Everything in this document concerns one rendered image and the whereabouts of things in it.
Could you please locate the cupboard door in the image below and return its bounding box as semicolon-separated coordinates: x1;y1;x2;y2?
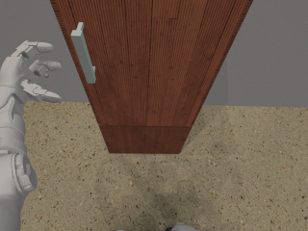
55;0;248;127

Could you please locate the robot right shin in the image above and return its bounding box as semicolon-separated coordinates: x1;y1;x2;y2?
172;222;185;229

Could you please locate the left robot hand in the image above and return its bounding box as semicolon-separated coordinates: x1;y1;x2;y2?
0;40;63;103

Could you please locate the robot left forearm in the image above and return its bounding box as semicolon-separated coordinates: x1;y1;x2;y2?
0;86;27;157

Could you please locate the handle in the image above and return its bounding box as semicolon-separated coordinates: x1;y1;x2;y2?
70;22;96;84

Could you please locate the robot left upper arm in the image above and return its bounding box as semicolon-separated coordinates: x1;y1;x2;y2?
0;153;38;231

